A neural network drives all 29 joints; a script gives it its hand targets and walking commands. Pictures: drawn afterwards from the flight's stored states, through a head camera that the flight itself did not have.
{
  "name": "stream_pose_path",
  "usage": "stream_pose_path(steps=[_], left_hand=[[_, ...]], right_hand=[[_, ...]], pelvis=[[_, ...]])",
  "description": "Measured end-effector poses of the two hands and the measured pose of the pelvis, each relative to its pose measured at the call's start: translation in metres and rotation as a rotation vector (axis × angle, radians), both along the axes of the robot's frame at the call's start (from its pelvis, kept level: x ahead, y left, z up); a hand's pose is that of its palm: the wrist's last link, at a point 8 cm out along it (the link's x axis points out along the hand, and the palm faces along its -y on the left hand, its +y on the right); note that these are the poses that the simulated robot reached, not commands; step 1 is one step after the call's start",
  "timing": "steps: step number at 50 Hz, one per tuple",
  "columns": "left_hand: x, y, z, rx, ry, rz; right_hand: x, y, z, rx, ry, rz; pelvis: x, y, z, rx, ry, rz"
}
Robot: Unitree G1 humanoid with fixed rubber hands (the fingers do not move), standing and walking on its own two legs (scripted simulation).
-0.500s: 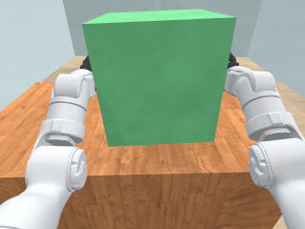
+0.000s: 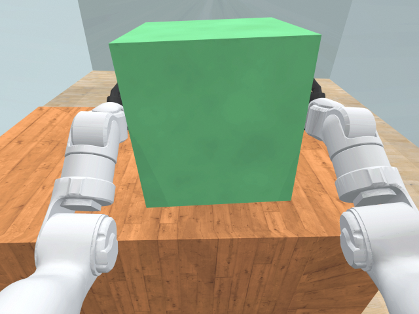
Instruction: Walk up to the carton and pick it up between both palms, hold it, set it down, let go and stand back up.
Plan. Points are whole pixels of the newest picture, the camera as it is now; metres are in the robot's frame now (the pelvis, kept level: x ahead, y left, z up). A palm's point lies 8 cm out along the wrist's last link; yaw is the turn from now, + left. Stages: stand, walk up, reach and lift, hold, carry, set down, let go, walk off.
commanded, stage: hold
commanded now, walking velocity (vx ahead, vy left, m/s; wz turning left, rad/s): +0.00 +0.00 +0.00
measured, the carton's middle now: (213, 105) +0.41 +0.02 +0.29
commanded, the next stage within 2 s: none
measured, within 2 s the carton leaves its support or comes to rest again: neither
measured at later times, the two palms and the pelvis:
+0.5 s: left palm (122, 109) +0.37 +0.18 +0.29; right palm (319, 110) +0.37 -0.17 +0.30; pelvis +0.00 +0.01 +0.00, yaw +0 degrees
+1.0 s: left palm (113, 107) +0.37 +0.19 +0.29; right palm (309, 108) +0.38 -0.15 +0.30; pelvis +0.00 +0.00 +0.00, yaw +1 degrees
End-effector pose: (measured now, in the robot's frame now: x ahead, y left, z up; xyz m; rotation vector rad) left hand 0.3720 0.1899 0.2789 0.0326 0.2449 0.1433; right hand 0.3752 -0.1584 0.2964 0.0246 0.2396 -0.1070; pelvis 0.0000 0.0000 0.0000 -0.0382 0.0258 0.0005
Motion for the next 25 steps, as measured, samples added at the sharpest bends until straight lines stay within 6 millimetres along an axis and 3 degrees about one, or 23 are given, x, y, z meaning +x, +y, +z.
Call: stream_pose_path(steps=[13, 25], left_hand=[[-0.006, 0.007, 0.011, -0.001, -0.013, 0.009], [0.002, -0.01, 0.012, 0.038, -0.003, -0.026]], right_hand=[[-0.005, 0.006, 0.008, 0.029, -0.011, 0.001], [-0.006, -0.01, 0.007, 0.015, -0.004, -0.019]], pelvis=[[0.0, 0.004, 0.0, -0.003, -0.02, 0.012], [-0.004, 0.008, 0.0, 0.0, 0.006, -0.004]])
